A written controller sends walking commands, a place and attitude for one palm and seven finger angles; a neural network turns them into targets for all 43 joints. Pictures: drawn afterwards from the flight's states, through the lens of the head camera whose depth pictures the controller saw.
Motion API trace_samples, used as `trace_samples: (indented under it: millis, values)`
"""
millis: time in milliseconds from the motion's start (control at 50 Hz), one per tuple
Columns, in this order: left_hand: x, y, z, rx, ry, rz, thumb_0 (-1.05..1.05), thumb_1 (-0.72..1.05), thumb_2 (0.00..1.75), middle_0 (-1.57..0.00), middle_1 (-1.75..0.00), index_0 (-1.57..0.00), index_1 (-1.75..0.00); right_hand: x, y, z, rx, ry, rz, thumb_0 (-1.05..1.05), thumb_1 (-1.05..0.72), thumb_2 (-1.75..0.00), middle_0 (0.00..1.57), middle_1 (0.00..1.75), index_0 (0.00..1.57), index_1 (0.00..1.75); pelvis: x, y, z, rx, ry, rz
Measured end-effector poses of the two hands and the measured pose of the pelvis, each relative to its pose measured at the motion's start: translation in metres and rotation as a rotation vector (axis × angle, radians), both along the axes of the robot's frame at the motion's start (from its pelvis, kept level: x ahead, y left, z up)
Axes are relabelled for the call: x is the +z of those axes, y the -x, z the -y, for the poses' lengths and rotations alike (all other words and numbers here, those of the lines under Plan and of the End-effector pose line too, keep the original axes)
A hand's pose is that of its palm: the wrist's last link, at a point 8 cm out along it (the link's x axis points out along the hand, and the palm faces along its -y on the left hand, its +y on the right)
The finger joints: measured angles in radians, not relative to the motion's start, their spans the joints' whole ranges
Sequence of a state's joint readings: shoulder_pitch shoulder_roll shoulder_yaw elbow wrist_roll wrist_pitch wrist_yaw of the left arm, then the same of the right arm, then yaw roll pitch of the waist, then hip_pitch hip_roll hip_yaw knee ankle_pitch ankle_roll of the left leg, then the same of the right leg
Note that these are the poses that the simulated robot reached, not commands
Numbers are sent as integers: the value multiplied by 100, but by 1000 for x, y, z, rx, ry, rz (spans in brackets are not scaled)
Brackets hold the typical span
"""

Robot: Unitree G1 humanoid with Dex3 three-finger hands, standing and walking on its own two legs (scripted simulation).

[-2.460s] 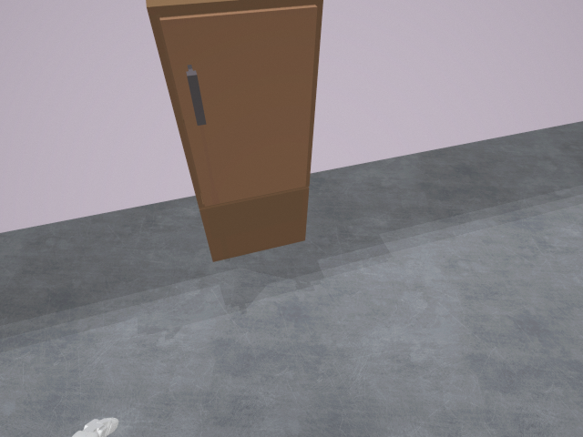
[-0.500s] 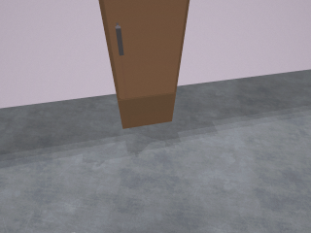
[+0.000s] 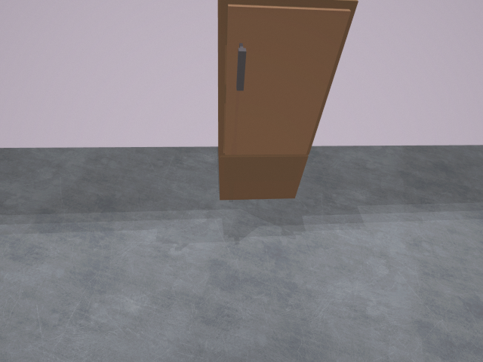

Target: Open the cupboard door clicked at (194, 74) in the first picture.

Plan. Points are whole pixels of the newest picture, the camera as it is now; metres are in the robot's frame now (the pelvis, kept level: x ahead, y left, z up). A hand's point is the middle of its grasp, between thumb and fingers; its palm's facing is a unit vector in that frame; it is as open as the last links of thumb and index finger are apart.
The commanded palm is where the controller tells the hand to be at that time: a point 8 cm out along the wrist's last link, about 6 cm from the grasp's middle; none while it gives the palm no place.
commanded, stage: take the last steps up to it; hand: left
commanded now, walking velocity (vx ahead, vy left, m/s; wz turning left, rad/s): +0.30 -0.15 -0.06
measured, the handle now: (240, 67) +0.96 +0.04 +0.00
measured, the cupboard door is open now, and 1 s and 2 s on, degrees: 0 0 0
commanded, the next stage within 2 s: come to a stop and stand still in 1.28 s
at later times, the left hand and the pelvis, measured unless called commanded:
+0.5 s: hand out of the picture -0.08 +0.06 -0.17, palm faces +0.16 -0.98 -0.15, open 7.4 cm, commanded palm none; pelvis +0.04 -0.07 -0.01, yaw +2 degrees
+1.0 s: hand (188, 311) +0.25 +0.12 -0.18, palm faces +0.05 -0.99 -0.15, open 7.4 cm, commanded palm none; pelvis +0.23 -0.07 +0.00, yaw -2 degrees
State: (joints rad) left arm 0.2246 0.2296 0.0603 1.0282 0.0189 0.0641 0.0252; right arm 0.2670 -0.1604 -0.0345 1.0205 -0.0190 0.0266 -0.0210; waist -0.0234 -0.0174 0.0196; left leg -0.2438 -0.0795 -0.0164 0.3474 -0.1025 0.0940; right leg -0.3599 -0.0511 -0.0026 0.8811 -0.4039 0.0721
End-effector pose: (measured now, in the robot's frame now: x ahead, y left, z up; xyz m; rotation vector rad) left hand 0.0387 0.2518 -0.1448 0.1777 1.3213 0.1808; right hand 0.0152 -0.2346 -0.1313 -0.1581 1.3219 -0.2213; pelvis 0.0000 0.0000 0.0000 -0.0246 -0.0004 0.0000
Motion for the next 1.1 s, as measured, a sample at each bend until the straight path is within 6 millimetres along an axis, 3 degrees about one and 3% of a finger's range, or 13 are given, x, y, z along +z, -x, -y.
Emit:
trace_samples:
  millis: [160, 220, 340, 440, 500, 560, 680, 740, 800, 840, 960, 1020, 1100]
  values:
    - [8, 17, 36, 8, -5, 36, 0, 91, 90, -20, -29, -20, -29, -16, 9, 22, 7, -42, 4, 0, -91, -90, 20, 30, 21, 30, -2, 4, 24, 10, -36, 9]
    - [6, 39, 56, 24, -6, 16, 0, 91, 90, -20, -29, -20, -29, -25, 11, 34, -2, -66, 2, 0, -91, -90, 20, 30, 21, 30, -6, 3, 38, 3, -56, 15]
    - [9, 94, 96, 101, 37, -110, 0, 91, 90, -20, -29, -20, -30, -19, 3, 52, 13, -88, -19, 0, -91, -90, 20, 30, 20, 29, 1, -10, 58, 9, -56, 17]
    - [8, 120, 128, 149, 86, -223, 0, 91, 90, -20, -30, -20, -30, -22, -12, 64, 19, -72, -58, 0, -91, -90, 20, 30, 20, 29, -2, -28, 66, 34, -32, 10]
    - [8, 124, 143, 180, 112, -272, 0, 91, 90, -20, -30, -20, -30, -25, -30, 65, 36, -66, -84, 0, -91, -90, 20, 30, 20, 29, -5, -43, 67, 39, -23, -1]
    - [8, 121, 154, 202, 135, -317, 0, 91, 90, -20, -30, -20, -30, -27, -61, 60, 59, -65, -81, 0, -91, -90, 20, 30, 20, 29, -9, -62, 67, 39, -18, -12]
    - [2, 100, 160, 225, 171, -403, 0, 91, 90, -20, -30, -20, -30, -29, -160, 43, 119, -51, 21, 1, -93, -90, 20, 30, 20, 29, -18, -106, 60, 24, -14, -24]
    - [-8, 77, 151, 212, 187, -435, 0, 91, 90, -20, -30, -20, -30, -30, -213, 31, 127, -41, 127, 0, -93, -90, 20, 30, 20, 29, -27, -133, 54, 11, -14, -12]
    - [-16, 32, 133, 153, 181, -414, 0, 91, 90, -20, -30, -20, -30, -21, -238, 25, 84, -37, 214, 0, -92, -90, 20, 30, 20, 29, -26, -156, 51, -32, -30, 13]
    - [-20, -11, 117, 111, 157, -350, 0, 91, 90, -20, -30, -20, -30, -14, -239, 26, 53, -33, 215, 0, -92, -90, 20, 30, 20, 29, -20, -171, 52, -38, -29, 25]
    - [-16, -163, 86, 37, 91, -44, 0, 91, 90, -19, -29, -19, -29, 3, -233, 65, 6, 50, 130, -4, -97, -90, 20, 30, 21, 30, -5, -212, 61, -38, -15, 27]
    - [-9, -227, 87, 1, 78, 55, 0, 91, 90, -19, -29, -19, -29, 2, -223, 78, -13, 44, 41, -3, -95, -90, 20, 30, 21, 30, -4, -234, 72, -39, -16, 24]
    - [-3, -300, 104, -66, 63, 107, 0, 91, 90, -19, -29, -19, -29, -6, -208, 91, -66, 8, -72, -2, -93, -90, 20, 30, 20, 29, -6, -266, 91, -42, -22, 20]
